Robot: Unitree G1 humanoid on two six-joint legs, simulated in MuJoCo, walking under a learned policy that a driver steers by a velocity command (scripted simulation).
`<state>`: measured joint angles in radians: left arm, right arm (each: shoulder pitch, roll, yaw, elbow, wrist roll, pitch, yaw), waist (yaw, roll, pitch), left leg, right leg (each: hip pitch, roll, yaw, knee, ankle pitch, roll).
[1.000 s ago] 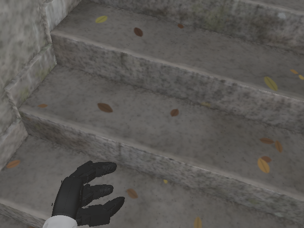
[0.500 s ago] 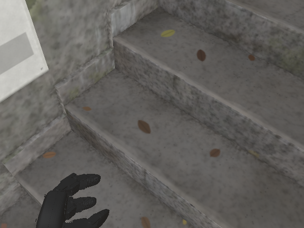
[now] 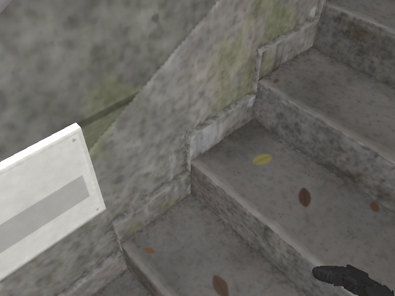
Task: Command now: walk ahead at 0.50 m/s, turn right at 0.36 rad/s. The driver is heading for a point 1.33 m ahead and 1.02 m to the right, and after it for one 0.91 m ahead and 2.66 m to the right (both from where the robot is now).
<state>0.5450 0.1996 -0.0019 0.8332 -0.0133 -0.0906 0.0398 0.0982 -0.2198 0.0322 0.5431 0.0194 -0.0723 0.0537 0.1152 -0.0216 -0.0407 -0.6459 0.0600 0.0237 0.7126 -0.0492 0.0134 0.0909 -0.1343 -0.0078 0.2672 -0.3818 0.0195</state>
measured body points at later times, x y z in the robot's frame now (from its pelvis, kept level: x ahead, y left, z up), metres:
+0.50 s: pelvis +0.17 +0.01 +0.01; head +0.19 +0.00 +0.46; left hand +0.48 +0.07 -0.03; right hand +0.09 -0.24 -0.13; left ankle +0.16 +0.16 -0.73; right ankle +0.21 -0.14 -0.47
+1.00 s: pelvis +0.29 -0.08 +0.17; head +0.27 -0.14 +0.61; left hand +0.58 -0.03 +0.10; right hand +0.26 -0.37 +0.06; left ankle +0.46 +0.01 -0.39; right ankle +0.25 -0.16 -0.56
